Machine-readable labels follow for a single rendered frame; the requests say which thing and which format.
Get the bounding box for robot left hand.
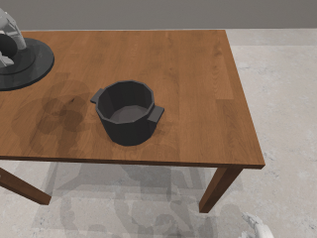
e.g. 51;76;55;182
0;8;27;67

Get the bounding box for robot right hand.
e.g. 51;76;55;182
238;212;274;238

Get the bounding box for pot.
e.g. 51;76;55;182
90;79;164;147

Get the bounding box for table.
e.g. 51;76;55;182
0;30;265;213

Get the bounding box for knob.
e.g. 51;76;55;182
0;33;18;59

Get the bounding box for lid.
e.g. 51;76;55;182
0;38;54;92

